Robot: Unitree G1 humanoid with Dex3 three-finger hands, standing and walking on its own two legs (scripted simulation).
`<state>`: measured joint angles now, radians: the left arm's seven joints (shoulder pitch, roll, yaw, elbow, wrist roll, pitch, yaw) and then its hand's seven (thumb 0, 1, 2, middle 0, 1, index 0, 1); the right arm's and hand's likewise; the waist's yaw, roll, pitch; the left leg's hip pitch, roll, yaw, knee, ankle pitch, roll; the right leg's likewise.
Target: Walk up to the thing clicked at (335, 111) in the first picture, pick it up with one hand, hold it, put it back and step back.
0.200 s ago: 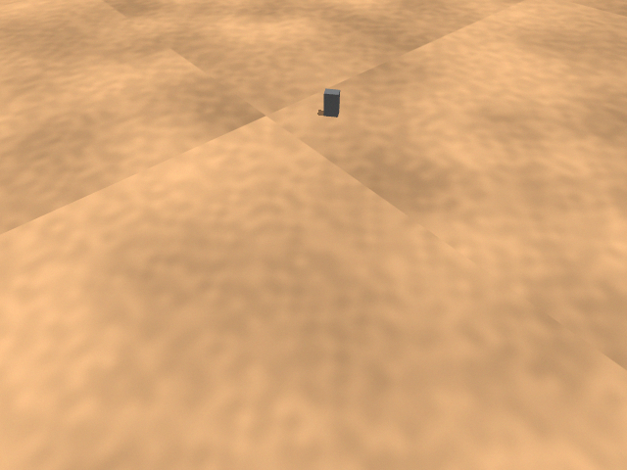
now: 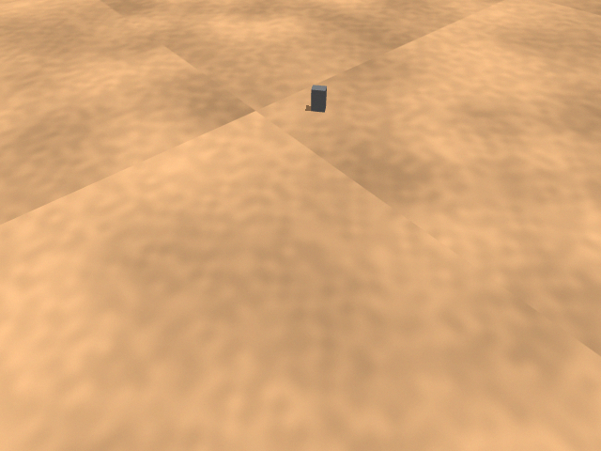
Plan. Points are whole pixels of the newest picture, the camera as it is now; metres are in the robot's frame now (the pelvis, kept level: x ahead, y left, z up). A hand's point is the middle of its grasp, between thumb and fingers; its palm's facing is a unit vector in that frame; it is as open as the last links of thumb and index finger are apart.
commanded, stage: stand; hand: left
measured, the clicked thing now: (318, 98) +2.11 -0.02 -0.71
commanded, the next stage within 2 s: walk up in 0.92 s
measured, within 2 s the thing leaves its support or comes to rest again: neither
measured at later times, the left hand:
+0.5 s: hand out of the picture +0.08 +0.25 -0.16, palm faces -0.03 -0.94 -0.34, open 7.4 cm
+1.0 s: hand out of the picture +0.08 +0.26 -0.15, palm faces -0.04 -0.94 -0.33, open 7.4 cm
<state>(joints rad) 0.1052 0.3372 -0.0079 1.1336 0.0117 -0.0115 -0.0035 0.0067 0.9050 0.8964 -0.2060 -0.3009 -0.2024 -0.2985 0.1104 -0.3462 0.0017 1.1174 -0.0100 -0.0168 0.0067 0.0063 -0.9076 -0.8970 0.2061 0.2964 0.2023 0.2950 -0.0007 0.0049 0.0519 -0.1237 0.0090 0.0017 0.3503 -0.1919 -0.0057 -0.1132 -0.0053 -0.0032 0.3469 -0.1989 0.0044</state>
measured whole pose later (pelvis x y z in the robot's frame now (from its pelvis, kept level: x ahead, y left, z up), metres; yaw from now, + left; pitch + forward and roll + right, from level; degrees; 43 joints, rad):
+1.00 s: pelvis +0.01 +0.00 +0.00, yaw -1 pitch -1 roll +1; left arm 0.16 0.37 0.04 1.08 0.03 -0.01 -0.05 0.01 0.90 0.90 -0.21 -0.30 -0.20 -0.30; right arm 0.16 -0.35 -0.05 1.07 -0.04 -0.04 0.05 0.01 -0.91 -0.90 0.21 0.30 0.20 0.30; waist 0.01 -0.01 0.00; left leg -0.15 0.00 0.03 0.41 -0.34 0.04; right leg -0.21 -0.02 0.01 0.54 -0.42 -0.02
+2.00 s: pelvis +0.50 -0.13 -0.01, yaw -4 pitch -2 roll +2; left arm 0.21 0.44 0.03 0.88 -0.01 -0.07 -0.07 0.01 0.91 0.90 -0.21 -0.30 -0.20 -0.30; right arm 0.28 -0.40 -0.06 0.89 -0.01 -0.08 0.06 0.00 -0.90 -0.90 0.21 0.30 0.20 0.30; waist -0.03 -0.03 0.05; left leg -0.09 0.03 0.10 0.43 -0.30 0.00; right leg -0.52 -0.09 0.04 0.88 -0.28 0.00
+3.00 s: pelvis +1.03 -0.17 -0.01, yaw -5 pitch -3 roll +2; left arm 0.19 0.42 0.04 0.89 0.00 -0.05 -0.07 0.01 0.91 0.90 -0.20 -0.30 -0.20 -0.30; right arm 0.34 -0.40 -0.06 0.88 0.00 -0.08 0.06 0.01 -0.90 -0.90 0.21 0.30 0.20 0.30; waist -0.04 -0.03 0.10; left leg -0.02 -0.02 0.13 0.41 -0.34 0.02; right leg -0.49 -0.10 -0.03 0.63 -0.11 -0.02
